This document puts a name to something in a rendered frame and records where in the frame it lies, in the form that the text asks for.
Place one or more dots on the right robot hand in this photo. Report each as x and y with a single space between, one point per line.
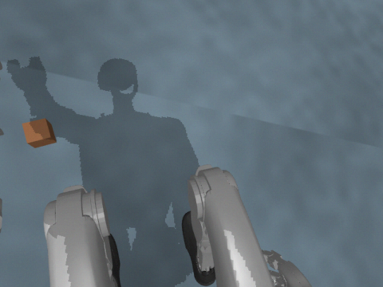
289 275

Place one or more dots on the right robot foot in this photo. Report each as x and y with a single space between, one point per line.
204 278

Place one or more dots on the cube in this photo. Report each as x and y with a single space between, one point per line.
39 133

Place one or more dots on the left robot foot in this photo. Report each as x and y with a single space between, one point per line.
115 260

